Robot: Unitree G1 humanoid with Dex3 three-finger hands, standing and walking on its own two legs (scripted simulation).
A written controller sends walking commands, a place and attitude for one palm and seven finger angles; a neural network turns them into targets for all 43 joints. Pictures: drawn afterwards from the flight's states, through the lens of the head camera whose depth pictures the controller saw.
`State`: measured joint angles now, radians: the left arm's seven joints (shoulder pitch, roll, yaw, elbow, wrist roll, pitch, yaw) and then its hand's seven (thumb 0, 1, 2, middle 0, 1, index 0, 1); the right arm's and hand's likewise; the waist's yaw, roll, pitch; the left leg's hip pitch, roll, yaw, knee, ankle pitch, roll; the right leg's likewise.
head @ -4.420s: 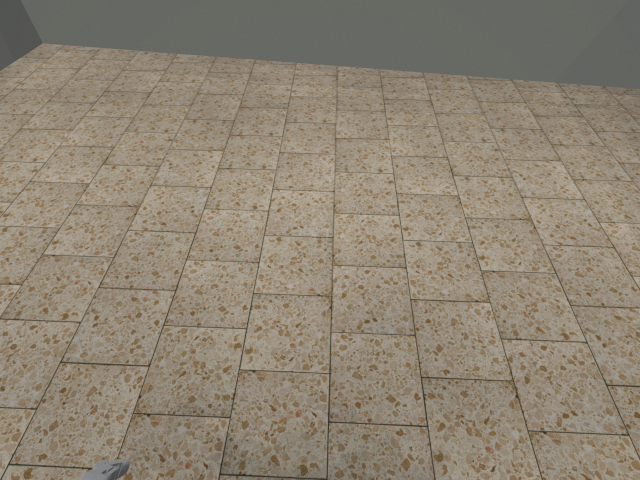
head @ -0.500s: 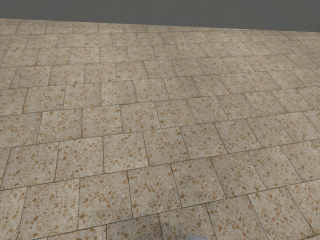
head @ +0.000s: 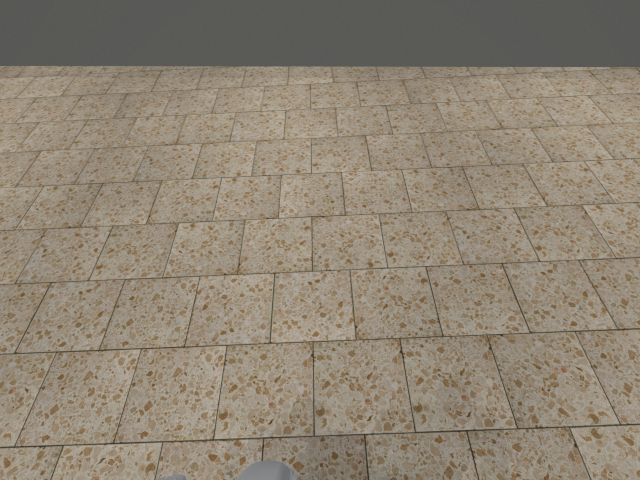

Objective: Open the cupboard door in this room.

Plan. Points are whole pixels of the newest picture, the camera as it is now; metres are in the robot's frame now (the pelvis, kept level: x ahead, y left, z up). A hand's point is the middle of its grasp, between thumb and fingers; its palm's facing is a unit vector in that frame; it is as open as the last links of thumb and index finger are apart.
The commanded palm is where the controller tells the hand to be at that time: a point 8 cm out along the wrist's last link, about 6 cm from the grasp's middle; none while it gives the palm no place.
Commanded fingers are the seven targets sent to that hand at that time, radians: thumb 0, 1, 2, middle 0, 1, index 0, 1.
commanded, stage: turn or walk to find it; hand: left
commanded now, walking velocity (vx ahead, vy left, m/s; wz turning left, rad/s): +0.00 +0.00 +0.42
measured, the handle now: out of the picture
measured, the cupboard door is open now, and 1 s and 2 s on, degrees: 0 0 0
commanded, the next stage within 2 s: none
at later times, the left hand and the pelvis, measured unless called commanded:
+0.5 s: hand out of the picture +0.00 +0.28 -0.17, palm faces +0.24 -0.94 -0.25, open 7.4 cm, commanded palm none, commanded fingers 0.00 0.90 0.90 -0.20 -0.30 -0.20 -0.30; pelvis -0.02 +0.05 +0.00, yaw +12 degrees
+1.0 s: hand out of the picture -0.06 +0.21 -0.16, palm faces +0.43 -0.87 -0.25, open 7.4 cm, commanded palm none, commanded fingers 0.00 0.90 0.90 -0.20 -0.30 -0.20 -0.30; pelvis -0.03 +0.01 +0.00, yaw +26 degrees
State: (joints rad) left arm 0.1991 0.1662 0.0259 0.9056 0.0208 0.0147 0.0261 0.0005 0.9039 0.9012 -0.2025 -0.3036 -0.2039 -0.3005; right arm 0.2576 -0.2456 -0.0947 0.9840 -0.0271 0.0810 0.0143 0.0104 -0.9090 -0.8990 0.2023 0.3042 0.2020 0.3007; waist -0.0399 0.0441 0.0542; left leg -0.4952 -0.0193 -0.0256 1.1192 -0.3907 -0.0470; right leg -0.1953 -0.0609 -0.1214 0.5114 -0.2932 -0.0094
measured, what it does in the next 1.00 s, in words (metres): steps on the spot, turning left: left foot, then right foot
